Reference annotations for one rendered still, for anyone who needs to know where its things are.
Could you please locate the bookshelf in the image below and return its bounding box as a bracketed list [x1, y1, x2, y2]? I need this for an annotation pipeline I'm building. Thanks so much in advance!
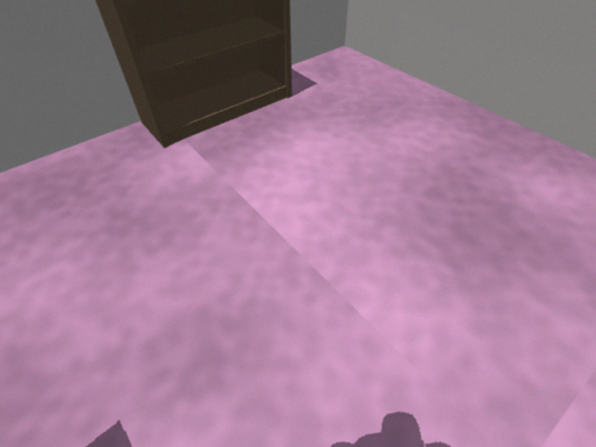
[96, 0, 292, 148]

